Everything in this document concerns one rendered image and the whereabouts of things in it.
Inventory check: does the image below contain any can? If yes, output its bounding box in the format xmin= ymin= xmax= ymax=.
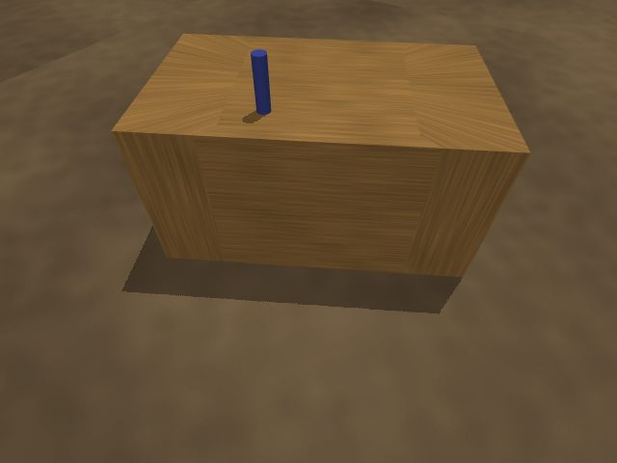
xmin=251 ymin=49 xmax=271 ymax=115

